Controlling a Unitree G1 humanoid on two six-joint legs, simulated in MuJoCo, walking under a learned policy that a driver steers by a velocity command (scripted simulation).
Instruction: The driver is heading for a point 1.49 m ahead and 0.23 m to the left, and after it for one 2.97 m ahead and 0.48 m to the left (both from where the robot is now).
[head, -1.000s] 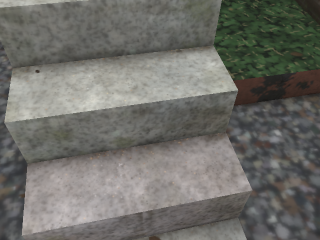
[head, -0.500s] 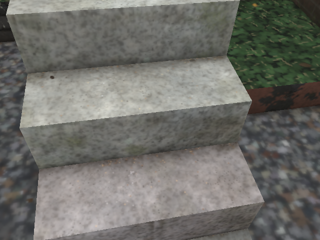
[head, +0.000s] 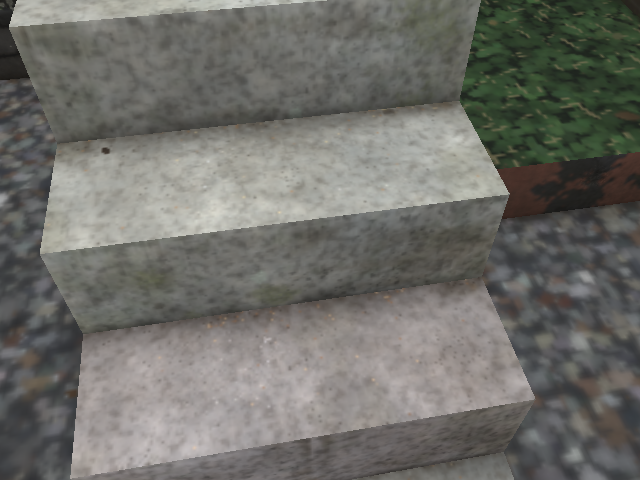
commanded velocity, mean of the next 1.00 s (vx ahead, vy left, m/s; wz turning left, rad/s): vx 0.50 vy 0.00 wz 0.00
